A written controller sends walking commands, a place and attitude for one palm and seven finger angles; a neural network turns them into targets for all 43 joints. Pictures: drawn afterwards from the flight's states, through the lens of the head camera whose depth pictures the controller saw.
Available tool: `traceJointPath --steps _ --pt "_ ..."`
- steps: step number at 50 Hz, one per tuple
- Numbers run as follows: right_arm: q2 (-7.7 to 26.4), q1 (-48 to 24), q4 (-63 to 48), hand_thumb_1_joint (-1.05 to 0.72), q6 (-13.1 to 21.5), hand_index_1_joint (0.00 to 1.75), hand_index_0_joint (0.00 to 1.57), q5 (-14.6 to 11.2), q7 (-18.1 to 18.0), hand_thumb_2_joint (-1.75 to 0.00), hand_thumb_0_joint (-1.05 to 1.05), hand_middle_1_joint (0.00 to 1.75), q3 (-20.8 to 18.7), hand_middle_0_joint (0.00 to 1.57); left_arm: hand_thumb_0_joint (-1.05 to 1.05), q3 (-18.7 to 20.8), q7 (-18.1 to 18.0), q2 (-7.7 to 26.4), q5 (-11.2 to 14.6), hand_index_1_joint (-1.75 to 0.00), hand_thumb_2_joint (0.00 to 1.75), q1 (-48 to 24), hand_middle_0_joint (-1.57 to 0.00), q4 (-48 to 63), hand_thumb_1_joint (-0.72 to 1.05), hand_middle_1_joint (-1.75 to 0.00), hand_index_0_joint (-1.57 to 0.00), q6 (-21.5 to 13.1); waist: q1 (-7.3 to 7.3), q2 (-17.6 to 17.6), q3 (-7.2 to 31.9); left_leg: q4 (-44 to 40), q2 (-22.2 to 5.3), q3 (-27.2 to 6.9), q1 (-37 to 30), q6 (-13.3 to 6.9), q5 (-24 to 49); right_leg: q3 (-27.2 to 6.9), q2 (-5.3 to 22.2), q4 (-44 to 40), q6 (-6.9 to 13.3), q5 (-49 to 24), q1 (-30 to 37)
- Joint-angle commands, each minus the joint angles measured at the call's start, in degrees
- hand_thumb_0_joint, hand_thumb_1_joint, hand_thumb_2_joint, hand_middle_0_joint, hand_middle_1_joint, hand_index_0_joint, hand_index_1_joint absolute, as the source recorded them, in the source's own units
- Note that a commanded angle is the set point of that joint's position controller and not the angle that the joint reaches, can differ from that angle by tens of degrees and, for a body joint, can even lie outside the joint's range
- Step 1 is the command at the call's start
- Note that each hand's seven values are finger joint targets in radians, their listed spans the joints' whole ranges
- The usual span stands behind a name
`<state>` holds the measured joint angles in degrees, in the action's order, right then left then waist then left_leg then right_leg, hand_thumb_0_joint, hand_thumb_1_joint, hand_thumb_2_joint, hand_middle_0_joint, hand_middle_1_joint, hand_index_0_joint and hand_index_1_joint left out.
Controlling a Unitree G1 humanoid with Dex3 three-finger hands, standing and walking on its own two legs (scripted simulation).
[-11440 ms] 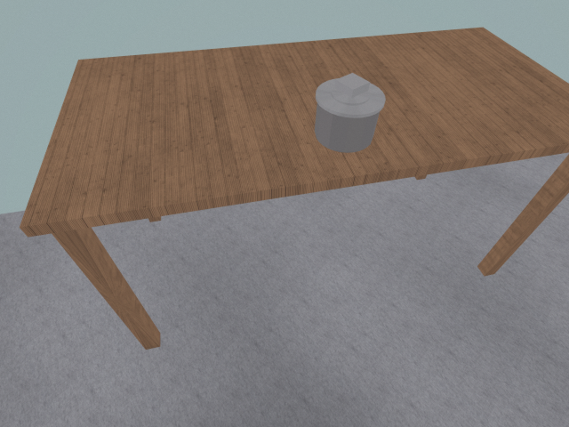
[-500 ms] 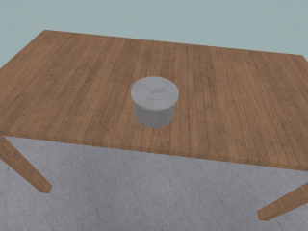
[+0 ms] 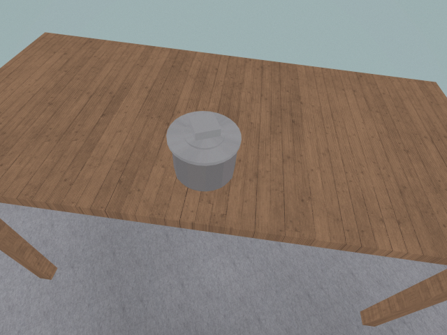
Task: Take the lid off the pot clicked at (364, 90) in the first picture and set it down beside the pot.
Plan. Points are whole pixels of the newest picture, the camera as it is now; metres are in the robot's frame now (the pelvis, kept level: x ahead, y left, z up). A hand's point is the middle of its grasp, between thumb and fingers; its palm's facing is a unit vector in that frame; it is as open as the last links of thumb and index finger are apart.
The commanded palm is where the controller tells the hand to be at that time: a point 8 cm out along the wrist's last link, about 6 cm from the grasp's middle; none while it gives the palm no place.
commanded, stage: come to a stop and stand still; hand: left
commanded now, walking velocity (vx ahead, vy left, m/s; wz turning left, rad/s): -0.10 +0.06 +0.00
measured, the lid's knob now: (204, 126) +0.48 +0.08 +0.10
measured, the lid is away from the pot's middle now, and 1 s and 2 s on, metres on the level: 0.00 0.00 0.00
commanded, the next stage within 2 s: look again from close up in 1.14 s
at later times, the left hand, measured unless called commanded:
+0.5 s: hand out of the picture +0.00 +0.22 -0.17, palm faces +0.00 -0.97 -0.24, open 7.3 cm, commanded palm none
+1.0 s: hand out of the picture -0.05 +0.24 -0.18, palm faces +0.01 -0.99 -0.16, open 7.3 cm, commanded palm none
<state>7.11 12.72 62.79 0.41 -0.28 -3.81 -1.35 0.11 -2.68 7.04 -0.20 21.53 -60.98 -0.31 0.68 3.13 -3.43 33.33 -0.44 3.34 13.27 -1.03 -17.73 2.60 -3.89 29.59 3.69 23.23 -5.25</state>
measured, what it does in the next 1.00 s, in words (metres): shifts its weight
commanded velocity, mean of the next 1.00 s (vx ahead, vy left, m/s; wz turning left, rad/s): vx -0.01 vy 0.00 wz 0.00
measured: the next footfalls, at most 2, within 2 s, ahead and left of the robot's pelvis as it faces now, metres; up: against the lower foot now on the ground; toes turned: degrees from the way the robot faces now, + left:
none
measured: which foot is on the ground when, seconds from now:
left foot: down 0.00-1.00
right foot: down 0.00-1.00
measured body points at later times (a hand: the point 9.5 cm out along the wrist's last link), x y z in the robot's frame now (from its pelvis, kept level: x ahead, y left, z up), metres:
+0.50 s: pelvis -0.03 +0.04 +0.00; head -0.03 +0.04 +0.45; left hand +0.00 +0.27 -0.15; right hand +0.00 -0.19 -0.15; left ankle -0.01 +0.11 -0.73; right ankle -0.08 -0.07 -0.73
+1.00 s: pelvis -0.03 +0.07 +0.01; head -0.01 +0.09 +0.46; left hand -0.05 +0.29 -0.16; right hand -0.02 -0.16 -0.14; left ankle -0.01 +0.11 -0.73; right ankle -0.08 -0.07 -0.73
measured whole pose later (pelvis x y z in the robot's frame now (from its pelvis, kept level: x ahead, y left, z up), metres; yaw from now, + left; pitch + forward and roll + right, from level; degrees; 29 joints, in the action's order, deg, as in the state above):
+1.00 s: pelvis -0.03 +0.07 +0.01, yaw +0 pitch +0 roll -1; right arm 8.6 16.9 60.2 1.0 0.2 -2.0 0.5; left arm -1.1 -2.5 9.6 -0.9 20.8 -60.2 0.5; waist 0.6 2.1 -1.4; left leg 27.7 4.9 3.2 15.1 -6.4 -13.3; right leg 0.7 1.1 26.7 -1.2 18.8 -8.2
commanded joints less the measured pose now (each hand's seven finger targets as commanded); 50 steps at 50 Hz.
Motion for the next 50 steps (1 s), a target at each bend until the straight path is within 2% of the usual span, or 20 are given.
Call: traceJointPath --steps 1,4,7,13,14,15,16,17,18,19,20,21,22,24,27,28,35,39,43,50 --pt "3.4 3.8 -1.2 -0.9 0.8 0.3 0.2 -0.3 0.0 -0.9 0.0 0.3 0.5 0.2 0.0 0.7 -0.9 5.7 -0.2 -0.3 0.9 5.6 -0.2 1.2 0.9 -0.3 -0.2 -0.7 -0.07 -7.4 -1.9 -4.3 -7.0 -6.3 -6.6 -2.1 32.8 -8.3 10.5 -7.9 -4.3 -37.3 -5.5" --pt "4.4 3.5 -2.3 -0.9 0.9 0.3 0.2 -0.2 0.2 -0.9 0.0 0.3 0.3 0.2 0.0 0.9 -0.9 6.5 -0.1 -0.3 0.9 5.5 -0.2 1.9 0.9 -0.3 -0.2 -1.1 0.05 -4.6 1.6 -5.0 -6.7 -5.7 -7.2 -1.1 31.9 -8.3 11.5 -7.1 -4.0 -43.6 -2.5" --pt "4.7 3.6 -2.6 -0.9 1.0 0.3 0.2 -0.1 0.4 -0.9 0.0 0.3 0.3 0.2 0.0 0.6 -0.9 6.3 -0.1 -0.3 0.9 4.9 -0.2 2.3 0.9 -0.3 -0.2 -1.3 -0.17 -2.1 5.3 -6.5 -6.6 -5.6 -8.8 -1.0 29.3 -8.4 11.8 -7.3 -3.8 -42.2 -0.8" --pt "5.0 2.8 -2.6 -0.9 1.0 0.3 0.2 0.1 1.1 -0.9 0.0 0.3 0.6 0.2 0.0 0.1 -0.5 6.5 -0.1 -0.3 0.9 4.1 -0.2 3.0 0.9 -0.3 -0.2 -1.3 0.08 0.4 2.8 -8.7 -6.2 -5.4 -6.7 -0.9 22.0 -8.0 11.4 -9.4 -3.9 -36.1 -1.0" --pt "9.0 -0.9 -6.9 -0.9 1.4 0.3 0.2 0.4 1.3 -0.9 0.0 0.3 -0.3 0.2 0.0 0.9 -2.8 8.1 -1.4 -0.3 0.9 5.1 -0.2 2.1 0.9 -0.3 -0.2 -2.6 -0.47 -5.5 2.9 4.3 -4.4 -1.1 -6.6 0.4 24.5 -12.4 13.5 -7.4 -6.9 -63.0 -6.3" --pt "6.0 2.3 -8.3 -0.9 0.4 0.3 0.2 0.6 2.0 -0.9 0.0 0.3 0.0 0.2 0.0 1.6 -2.2 11.3 -1.1 -0.3 0.9 2.2 -0.2 5.4 0.9 -0.3 -0.2 -2.9 -2.27 -0.8 5.1 3.7 -2.2 -3.6 2.4 -0.7 2.3 -12.8 15.3 -5.4 -4.4 -56.2 0.3" --pt "5.7 1.4 -8.3 -0.9 0.2 0.3 0.2 0.7 2.2 -0.9 0.0 0.3 0.0 0.2 0.0 1.0 -1.5 10.2 -1.1 -0.3 0.9 0.8 -0.2 6.1 0.9 -0.3 -0.2 -3.0 -2.04 -3.4 4.4 1.8 -1.9 -3.3 3.1 -0.6 -1.1 -12.3 15.3 -5.0 -0.9 -50.5 -0.8" --pt "5.4 2.8 -8.3 -0.9 0.4 0.3 0.2 0.6 2.5 -0.9 0.0 0.3 0.1 0.2 0.0 0.9 -1.3 10.3 -1.1 -0.3 0.9 -0.1 -0.2 6.3 0.9 -0.3 -0.2 -3.1 -2.99 -1.9 5.9 -1.2 -2.1 -3.1 2.0 -0.3 1.3 -11.2 14.2 -4.9 1.5 -43.4 -1.2" --pt "5.7 3.5 -8.6 -0.9 0.0 0.3 0.2 0.9 2.8 -0.9 0.0 0.3 0.1 0.2 0.0 0.7 -0.8 10.2 -0.8 -0.3 0.9 -1.4 -0.2 6.9 0.9 -0.3 -0.2 -2.4 -2.35 -2.1 6.6 -1.3 -1.8 -3.1 -0.7 0.2 4.0 -10.3 13.2 -5.0 2.5 -30.6 -3.4" --pt "6.5 3.4 -9.5 -0.9 0.0 0.3 0.2 0.9 2.9 -0.9 0.0 0.3 0.2 0.2 0.0 0.8 -0.8 9.3 -0.6 -0.3 0.9 -1.9 -0.2 7.8 0.9 -0.3 -0.2 -2.2 -2.8 -1.4 3.4 -2.0 -2.8 -5.4 -0.5 -0.4 5.3 -9.9 11.4 -6.2 1.9 -19.1 -8.4" --pt "7.3 3.3 -9.5 -0.9 0.1 0.3 0.2 1.0 2.8 -0.9 0.0 0.3 0.1 0.2 0.0 0.7 -0.8 8.5 -0.6 -0.3 0.9 -2.0 -0.2 8.0 0.9 -0.3 -0.2 -2.0 -2.45 -0.8 0.1 -3.3 -3.9 -6.7 1.0 -0.9 5.6 -9.6 10.0 -7.2 1.2 -12.3 -11.2" --pt "7.7 3.1 -9.1 -0.9 0.3 0.3 0.2 1.1 2.9 -0.9 0.0 0.3 0.2 0.2 0.0 0.4 -0.6 8.3 -0.7 -0.3 0.9 -1.9 -0.2 7.7 0.9 -0.3 -0.2 -1.6 -2.02 -4.3 -1.8 -5.5 -4.5 -8.4 2.1 -1.5 5.2 -9.0 8.8 -6.8 1.0 -7.7 -12.2" --pt "8.0 3.2 -9.1 -0.9 0.4 0.3 0.2 1.2 2.9 -0.9 0.0 0.3 0.4 0.2 0.0 0.3 -0.5 8.4 -0.7 -0.3 0.9 -1.6 -0.2 7.5 0.9 -0.3 -0.2 -1.2 -1.48 -5.7 -4.0 -7.8 -5.1 -10.4 4.3 -2.3 3.4 -8.0 7.5 -6.6 0.6 -3.7 -12.1" --pt "8.5 2.9 -9.8 -0.9 0.4 0.3 0.2 1.3 2.8 -0.9 0.0 0.3 0.6 0.2 0.0 0.4 -0.3 8.3 -0.8 -0.3 0.9 -0.4 -0.2 7.1 0.9 -0.3 -0.2 -0.5 -0.45 -5.1 -5.2 -10.5 -5.5 -12.5 7.0 -3.1 -1.4 -6.6 6.3 -5.8 0.3 -0.3 -11.7" --pt "8.7 4.0 -9.5 -0.9 0.7 0.3 0.2 1.2 2.8 -0.9 0.0 0.3 0.6 0.2 0.0 0.2 -0.2 8.3 -0.8 -0.3 0.9 0.1 -0.2 6.8 0.9 -0.3 -0.2 -0.5 -0.21 -1.2 -4.4 -11.7 -5.0 -12.3 7.1 -3.2 -2.6 -7.1 6.8 -5.9 0.2 -0.6 -10.6" --pt "8.9 4.5 -9.5 -0.9 0.9 0.3 0.2 1.3 2.8 -0.9 0.0 0.3 0.6 0.2 0.0 0.3 0.0 8.9 -0.8 -0.3 0.9 -0.2 -0.2 7.0 0.9 -0.3 -0.2 -0.3 -0.08 -2.8 -2.2 -12.4 -5.3 -12.7 5.4 -3.3 -1.5 -6.1 6.6 -4.7 0.2 -1.8 -10.1" --pt "9.2 5.4 -8.1 -0.9 1.6 0.3 0.2 0.9 2.4 -0.9 0.0 0.3 0.6 0.2 0.0 0.1 -0.1 8.3 -0.8 -0.3 0.9 1.5 -0.2 6.1 0.9 -0.3 -0.2 0.0 0.65 -5.4 1.5 -14.8 -6.8 -15.1 3.0 -4.3 1.5 -4.4 6.8 -3.2 -0.8 -4.3 -7.9" --pt "8.4 6.6 -6.9 -0.9 1.9 0.3 0.2 0.7 2.1 -0.9 0.0 0.3 0.8 0.2 0.0 0.0 -0.1 8.2 -0.8 -0.3 0.9 2.1 -0.2 5.0 0.9 -0.3 -0.2 -0.1 0.49 -4.4 2.5 -13.1 -6.4 -14.3 0.7 -4.3 8.8 -4.5 7.4 -4.4 -1.0 -7.0 -7.0" --pt "7.7 7.0 -5.8 -0.9 1.9 0.3 0.2 0.5 2.0 -0.9 0.0 0.3 0.8 0.2 0.0 -0.3 -0.1 7.8 -0.7 -0.3 0.9 2.5 -0.2 3.8 0.9 -0.3 -0.2 -0.2 0.21 -3.0 1.1 -12.6 -6.0 -13.0 -0.5 -4.0 10.2 -4.8 8.0 -5.7 -1.1 -8.9 -7.8" --pt "7.9 7.0 -4.7 -0.9 2.0 0.3 0.2 0.4 1.7 -0.9 0.0 0.3 0.7 0.2 0.0 -0.5 -0.2 7.0 -0.9 -0.3 0.9 4.4 -0.2 1.7 0.9 -0.3 -0.2 0.0 0.03 -4.7 0.5 -13.8 -6.3 -13.4 -2.4 -3.9 11.8 -4.2 8.2 -5.9 -1.6 -8.3 -8.1"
